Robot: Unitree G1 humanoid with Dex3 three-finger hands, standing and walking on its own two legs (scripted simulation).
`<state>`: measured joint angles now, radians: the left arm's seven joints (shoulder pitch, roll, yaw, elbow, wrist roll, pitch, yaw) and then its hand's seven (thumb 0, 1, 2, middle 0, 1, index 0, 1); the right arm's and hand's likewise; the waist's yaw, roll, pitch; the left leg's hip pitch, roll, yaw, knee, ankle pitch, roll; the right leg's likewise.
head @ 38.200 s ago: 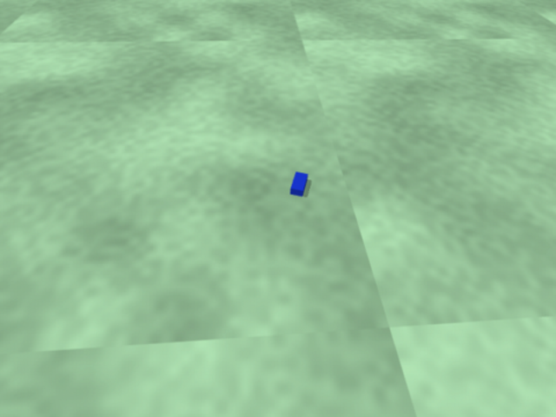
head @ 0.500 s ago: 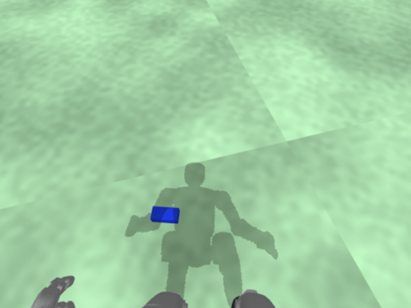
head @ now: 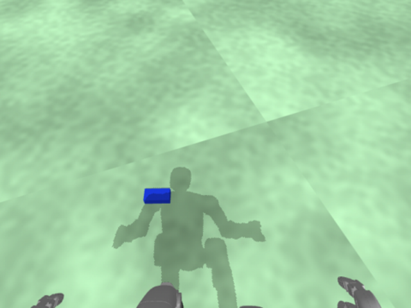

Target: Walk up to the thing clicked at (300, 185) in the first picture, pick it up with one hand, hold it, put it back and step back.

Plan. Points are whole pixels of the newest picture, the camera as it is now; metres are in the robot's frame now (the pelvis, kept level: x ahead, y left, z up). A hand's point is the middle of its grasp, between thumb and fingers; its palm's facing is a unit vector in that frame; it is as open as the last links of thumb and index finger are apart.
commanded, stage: step back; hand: left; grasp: from above
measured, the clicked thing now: (157, 196) +0.66 +0.26 -0.73
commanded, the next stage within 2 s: none
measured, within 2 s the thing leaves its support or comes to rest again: neither
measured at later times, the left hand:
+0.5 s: hand out of the picture -0.04 +0.29 -0.13, palm faces +0.01 -0.92 -0.39, open 7.4 cm
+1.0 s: hand out of the picture -0.24 +0.24 -0.11, palm faces +0.01 -0.89 -0.46, open 7.4 cm
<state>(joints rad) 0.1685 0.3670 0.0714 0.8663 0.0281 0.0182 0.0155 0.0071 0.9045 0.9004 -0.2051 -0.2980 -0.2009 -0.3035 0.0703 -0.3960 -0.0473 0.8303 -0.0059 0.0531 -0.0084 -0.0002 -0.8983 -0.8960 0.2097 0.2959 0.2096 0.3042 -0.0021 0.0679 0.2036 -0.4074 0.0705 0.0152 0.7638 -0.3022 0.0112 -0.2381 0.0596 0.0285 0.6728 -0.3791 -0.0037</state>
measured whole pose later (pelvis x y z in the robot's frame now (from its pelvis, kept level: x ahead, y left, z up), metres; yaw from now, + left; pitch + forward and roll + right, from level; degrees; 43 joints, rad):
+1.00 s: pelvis -0.34 -0.03 +0.01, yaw +1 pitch -3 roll +2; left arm 0.18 0.36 0.06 0.81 0.05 0.03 0.02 0.01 0.90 0.90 -0.21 -0.30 -0.21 -0.30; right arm 0.23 -0.42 -0.05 0.89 -0.02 0.07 -0.03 0.00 -0.90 -0.90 0.21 0.30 0.21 0.30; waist 0.01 0.03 0.15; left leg -0.39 -0.08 -0.10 1.02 -0.51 -0.03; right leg -0.34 -0.05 -0.03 0.66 -0.28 -0.03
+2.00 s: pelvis -0.38 +0.00 +0.01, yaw +1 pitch -3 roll +0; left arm 0.14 0.37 0.03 1.02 0.02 -0.04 0.00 0.01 0.90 0.90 -0.21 -0.30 -0.20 -0.30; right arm 0.15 -0.35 -0.05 1.04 -0.02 -0.01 0.00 0.00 -0.90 -0.90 0.21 0.30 0.21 0.30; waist -0.01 0.01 0.07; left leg -0.21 0.02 0.02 0.60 -0.35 -0.01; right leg -0.24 -0.02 0.00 0.60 -0.32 0.01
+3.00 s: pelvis -0.42 -0.02 +0.03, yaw +1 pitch -3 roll +0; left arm 0.14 0.35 -0.01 1.15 0.01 -0.02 -0.01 0.01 0.90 0.90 -0.21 -0.30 -0.20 -0.30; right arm 0.14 -0.35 -0.01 1.16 -0.01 0.00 0.02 0.00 -0.90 -0.90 0.21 0.30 0.21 0.30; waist 0.00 0.01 0.05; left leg -0.13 0.03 0.01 0.34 -0.16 -0.03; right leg -0.15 -0.01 -0.01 0.34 -0.14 0.00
